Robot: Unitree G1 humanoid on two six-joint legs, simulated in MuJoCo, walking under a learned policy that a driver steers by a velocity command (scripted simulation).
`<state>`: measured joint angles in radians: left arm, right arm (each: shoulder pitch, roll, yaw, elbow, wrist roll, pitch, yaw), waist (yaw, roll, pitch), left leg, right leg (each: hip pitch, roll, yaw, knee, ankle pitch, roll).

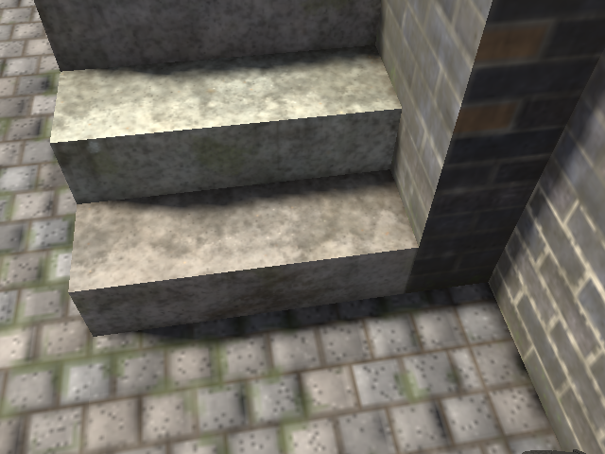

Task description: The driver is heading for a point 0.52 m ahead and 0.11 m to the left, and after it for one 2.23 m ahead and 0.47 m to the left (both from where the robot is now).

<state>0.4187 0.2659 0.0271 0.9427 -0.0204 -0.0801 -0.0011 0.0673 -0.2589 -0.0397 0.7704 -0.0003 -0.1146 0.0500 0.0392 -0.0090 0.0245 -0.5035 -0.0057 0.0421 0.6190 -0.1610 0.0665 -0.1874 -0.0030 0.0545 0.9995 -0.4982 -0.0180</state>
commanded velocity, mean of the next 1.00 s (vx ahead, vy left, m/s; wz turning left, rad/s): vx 0.40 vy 0.00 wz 0.25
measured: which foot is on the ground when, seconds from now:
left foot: down 0.00-0.42, up 0.44-0.84, down 0.86-1.00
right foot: up 0.00-0.40, down 0.42-0.86, up 0.88-1.00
